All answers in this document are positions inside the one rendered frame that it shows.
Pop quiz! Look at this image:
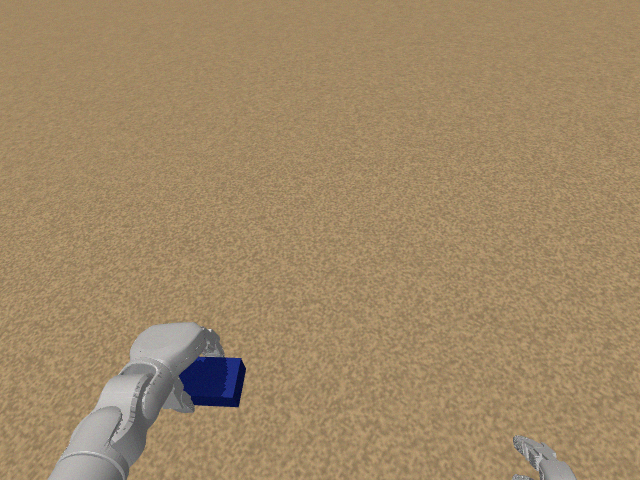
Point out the left robot hand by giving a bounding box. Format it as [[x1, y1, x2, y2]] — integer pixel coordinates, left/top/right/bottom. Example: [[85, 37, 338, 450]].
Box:
[[130, 322, 225, 413]]

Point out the right robot hand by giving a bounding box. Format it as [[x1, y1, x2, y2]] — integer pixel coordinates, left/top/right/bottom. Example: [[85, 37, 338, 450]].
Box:
[[512, 435, 577, 480]]

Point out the small box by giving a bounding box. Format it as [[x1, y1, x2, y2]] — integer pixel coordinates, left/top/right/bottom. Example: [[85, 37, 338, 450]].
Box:
[[179, 357, 246, 407]]

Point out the left robot arm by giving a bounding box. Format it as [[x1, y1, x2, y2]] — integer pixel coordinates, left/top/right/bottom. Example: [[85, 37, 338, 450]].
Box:
[[47, 358, 173, 480]]

